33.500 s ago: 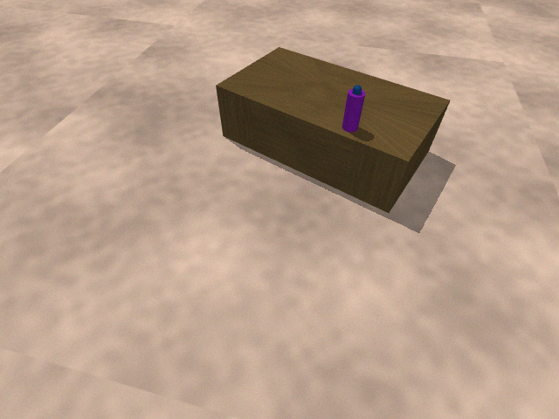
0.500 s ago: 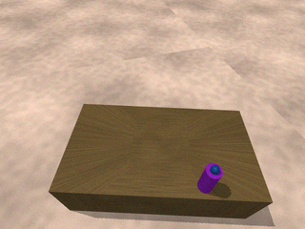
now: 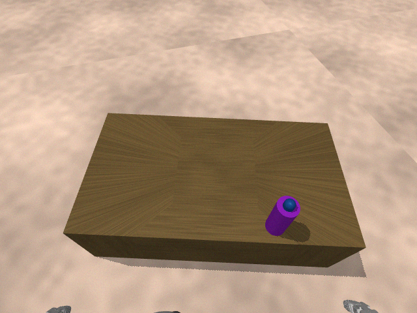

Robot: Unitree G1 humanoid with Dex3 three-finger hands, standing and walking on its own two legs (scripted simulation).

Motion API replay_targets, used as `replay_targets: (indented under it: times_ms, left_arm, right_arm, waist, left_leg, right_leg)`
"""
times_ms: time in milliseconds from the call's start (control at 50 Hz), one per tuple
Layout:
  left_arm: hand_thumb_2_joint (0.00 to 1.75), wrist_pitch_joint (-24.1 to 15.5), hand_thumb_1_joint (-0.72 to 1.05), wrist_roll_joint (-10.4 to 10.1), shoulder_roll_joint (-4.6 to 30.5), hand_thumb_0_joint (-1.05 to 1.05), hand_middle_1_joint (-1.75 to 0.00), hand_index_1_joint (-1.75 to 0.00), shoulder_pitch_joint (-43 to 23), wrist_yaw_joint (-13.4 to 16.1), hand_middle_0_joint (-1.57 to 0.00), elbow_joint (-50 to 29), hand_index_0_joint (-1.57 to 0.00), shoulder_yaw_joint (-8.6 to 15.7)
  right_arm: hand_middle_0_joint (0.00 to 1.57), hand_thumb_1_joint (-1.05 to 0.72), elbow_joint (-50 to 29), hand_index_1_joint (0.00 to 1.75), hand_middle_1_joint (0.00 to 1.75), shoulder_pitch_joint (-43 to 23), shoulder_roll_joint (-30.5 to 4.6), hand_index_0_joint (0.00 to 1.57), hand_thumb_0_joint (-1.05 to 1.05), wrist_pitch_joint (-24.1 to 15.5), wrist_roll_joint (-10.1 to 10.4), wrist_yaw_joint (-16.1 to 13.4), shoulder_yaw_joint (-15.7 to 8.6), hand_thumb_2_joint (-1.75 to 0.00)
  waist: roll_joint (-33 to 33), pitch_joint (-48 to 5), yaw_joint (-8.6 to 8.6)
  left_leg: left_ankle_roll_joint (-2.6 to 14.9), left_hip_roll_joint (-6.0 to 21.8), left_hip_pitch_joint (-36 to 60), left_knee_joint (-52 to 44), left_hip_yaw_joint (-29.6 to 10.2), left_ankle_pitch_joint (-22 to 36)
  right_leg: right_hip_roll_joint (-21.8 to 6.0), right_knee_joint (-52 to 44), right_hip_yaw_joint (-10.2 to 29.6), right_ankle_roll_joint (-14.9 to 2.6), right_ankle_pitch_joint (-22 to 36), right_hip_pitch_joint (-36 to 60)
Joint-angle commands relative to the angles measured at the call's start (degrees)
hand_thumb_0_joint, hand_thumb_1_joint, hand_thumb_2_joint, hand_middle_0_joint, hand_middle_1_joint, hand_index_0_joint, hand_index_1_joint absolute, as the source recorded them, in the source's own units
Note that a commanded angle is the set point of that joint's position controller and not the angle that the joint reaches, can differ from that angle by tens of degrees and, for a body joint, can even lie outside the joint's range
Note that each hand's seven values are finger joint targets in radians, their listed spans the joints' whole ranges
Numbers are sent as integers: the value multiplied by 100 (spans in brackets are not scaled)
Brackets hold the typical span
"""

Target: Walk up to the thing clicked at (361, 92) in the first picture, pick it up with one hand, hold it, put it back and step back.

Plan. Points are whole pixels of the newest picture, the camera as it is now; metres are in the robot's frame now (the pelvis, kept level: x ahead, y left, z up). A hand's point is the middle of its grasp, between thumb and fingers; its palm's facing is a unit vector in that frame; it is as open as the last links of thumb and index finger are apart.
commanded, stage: step back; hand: right
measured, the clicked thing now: (282, 215) +0.43 -0.24 -0.34
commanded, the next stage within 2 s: none
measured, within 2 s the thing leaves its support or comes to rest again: neither
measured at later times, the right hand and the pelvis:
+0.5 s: hand out of the picture +0.02 -0.27 -0.17, palm faces -0.16 +0.91 -0.39, open 7.4 cm; pelvis -0.09 -0.01 -0.02, yaw +5 degrees
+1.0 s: hand out of the picture -0.10 -0.28 -0.17, palm faces +0.00 +0.94 -0.34, open 7.4 cm; pelvis -0.24 -0.02 -0.02, yaw -1 degrees
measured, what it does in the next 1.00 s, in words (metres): walks backwards: left foot, then right foot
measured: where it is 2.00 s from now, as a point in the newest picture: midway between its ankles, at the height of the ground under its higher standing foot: outside the picture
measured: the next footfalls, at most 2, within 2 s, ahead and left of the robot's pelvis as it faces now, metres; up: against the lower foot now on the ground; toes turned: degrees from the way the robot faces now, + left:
left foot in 0.50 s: -0.06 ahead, +0.11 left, +0.00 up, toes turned +2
right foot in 0.92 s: -0.21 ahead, -0.14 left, +0.00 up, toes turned +0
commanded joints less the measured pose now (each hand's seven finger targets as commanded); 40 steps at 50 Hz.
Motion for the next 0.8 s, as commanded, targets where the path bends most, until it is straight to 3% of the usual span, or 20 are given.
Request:
replay_targets:
  times_ms: [0,40,60,80,100,120,160,180,300,360,420,460,480,500,520,540,600,640,720,780]
  left_arm:
    - [90,65,90,53,860,0,-30,-30,802,22,-20,-286,-20,303]
    - [90,-12,90,88,926,0,-30,-30,926,40,-20,-325,-20,328]
    - [90,-82,90,160,1305,0,-30,-30,745,67,-20,-459,-20,431]
    - [90,-109,90,164,1580,0,-30,-30,583,81,-20,-553,-20,528]
    - [90,-107,90,204,1618,0,-30,-30,307,90,-20,-701,-20,508]
    - [90,-142,90,257,1736,0,-30,-30,227,118,-20,-842,-20,538]
    - [90,-141,90,226,1425,0,-30,-30,-308,116,-20,-1058,-20,497]
    - [90,-146,90,213,1272,0,-30,-30,-422,120,-20,-1093,-20,460]
    - [90,-78,90,159,1053,0,-30,-30,511,220,-20,-1194,-20,491]
    - [90,-38,90,115,1167,0,-30,-30,743,229,-20,-1224,-20,552]
    - [90,1,90,91,1280,0,-30,-30,398,185,-20,-1412,-20,564]
    - [90,16,90,75,1364,0,-30,-30,-25,135,-20,-1546,-20,544]
    - [90,34,90,72,1253,0,-30,-30,-20,111,-20,-1595,-20,502]
    - [90,37,90,46,1076,0,-30,-30,25,97,-20,-1634,-20,460]
    - [90,46,90,2,926,0,-30,-30,-187,135,-20,-1643,-20,473]
    - [90,78,90,89,1034,0,-30,-30,-286,188,-20,-1556,-20,547]
    - [90,101,90,32,975,0,-30,-30,247,138,-20,-1254,-20,537]
    - [90,101,90,31,974,0,-30,-30,734,109,-20,-1145,-20,563]
    - [90,7,90,87,831,0,-30,-30,631,110,-20,-1274,-20,493]
    - [90,-14,90,83,859,0,-30,-30,658,101,-20,-1312,-20,460]
  right_arm:
    - [20,-90,-697,30,30,-296,-1616,20,0,20,-110,-131,-470,-90]
    - [20,-90,-836,30,30,-416,-1390,20,0,94,-38,-102,-410,-90]
    - [20,-90,-914,30,30,-397,-1144,20,0,107,62,-97,-337,-90]
    - [20,-90,-966,30,30,-390,-897,20,0,134,60,-124,-246,-90]
    - [20,-90,-859,30,30,3,-921,20,0,196,-7,-170,-257,-90]
    - [20,-90,-852,30,30,130,-1021,20,0,213,-16,-201,-306,-90]
    - [20,-90,-721,30,30,416,-1285,20,0,181,37,-192,-361,-90]
    - [20,-90,-687,30,30,535,-1372,20,0,170,74,-183,-364,-90]
    - [20,-90,-1002,30,30,331,-1208,20,0,37,-56,-274,-175,-90]
    - [20,-90,-1106,30,30,225,-1245,20,0,-9,-127,-279,-202,-90]
    - [20,-90,-967,30,30,688,-1237,20,0,-31,-152,-223,-261,-90]
    - [20,-90,-803,30,30,1106,-1271,20,0,-24,-174,-176,-344,-90]
    - [20,-90,-836,30,30,1067,-1396,20,0,-30,-207,-162,-395,-90]
    - [20,-90,-949,30,30,959,-1691,20,0,-38,-261,-147,-481,-90]
    - [20,-90,-1035,30,30,709,-2055,20,0,-25,-232,-103,-519,-90]
    - [20,-90,-1079,30,30,640,-2237,20,0,-37,-255,-114,-590,-90]
    - [20,-90,-1300,30,30,24,-1552,20,0,-51,-293,-180,-383,-90]
    - [20,-90,-1364,30,30,-78,-1399,20,0,-62,-242,-193,-370,-90]
    - [20,-90,-1362,30,30,380,-1288,20,0,-54,-176,-202,-376,-90]
    - [20,-90,-1446,30,30,411,-1440,20,0,-14,-188,-189,-447,-90]
  waist:
    - [1290,-1414,180]
    - [655,-1380,360]
    - [-293,-1204,291]
    - [-913,-856,307]
    - [-655,-804,91]
    - [-933,-942,152]
    - [-736,-914,-128]
    - [-528,-1047,-225]
    - [-690,-1457,388]
    - [-839,-1406,486]
    - [-910,-1496,211]
    - [-699,-1539,-102]
    - [-306,-1445,-132]
    - [687,-1496,-108]
    - [1784,-1294,-204]
    - [1773,-1147,-367]
    - [894,-745,110]
    - [815,-795,308]
    - [986,-1089,-43]
    - [1208,-1290,-151]
  left_leg:
    - [1292,1525,58,-211,-1103,1674]
    - [737,791,153,804,-625,1341]
    - [329,17,-257,1637,-389,590]
    - [123,-771,-1192,2255,-486,-1737]
    - [118,-755,-1184,3106,-886,-2479]
    - [168,-683,-1157,3652,-1000,-2651]
    - [96,-652,-1122,4153,-1198,-2041]
    - [59,-753,-1263,4164,-1149,-1800]
    - [-81,-478,-1941,3015,-920,-1632]
    - [-64,-260,-1617,2206,-712,-1863]
    - [59,-254,-715,1161,-329,-1467]
    - [146,-254,176,397,-67,-454]
    - [274,-19,374,85,-414,328]
    - [688,909,548,-117,-1685,1277]
    - [1440,1750,248,-723,-2681,1492]
    - [1952,2200,-316,-978,-3321,1217]
    - [1354,1385,-224,-698,-1802,1453]
    - [1206,1144,175,-536,-1432,1409]
    - [1397,1197,1170,-224,-1259,1784]
    - [1464,1369,1239,-169,-1266,1457]
  right_leg:
    - [77,671,88,-176,-583,350]
    - [-275,-800,396,-163,1206,271]
    - [-924,-1345,1259,-313,2415,317]
    - [-1517,-1566,2059,-611,3476,601]
    - [-1792,-1363,1956,-1061,4030,353]
    - [-2107,-1346,2375,-1420,4189,94]
    - [-1610,-1243,1662,-1287,3787,20]
    - [-1184,-971,1111,-981,3904,373]
    - [-1409,-439,1122,-1157,4383,2052]
    - [-1641,-344,1292,-1276,4571,2029]
    - [-1423,-163,1055,-1043,4140,1388]
    - [-1340,-131,919,-849,2975,563]
    - [-1092,56,802,-603,2241,143]
    - [-435,811,443,-294,1016,-466]
    - [667,1877,-47,-80,-1364,-928]
    - [746,3097,716,-14,-2123,-828]
    - [761,3909,1070,-58,-1318,-1344]
    - [809,3954,995,34,-872,-1480]
    - [595,2892,804,345,-938,-1513]
    - [364,1787,577,368,-1050,-1052]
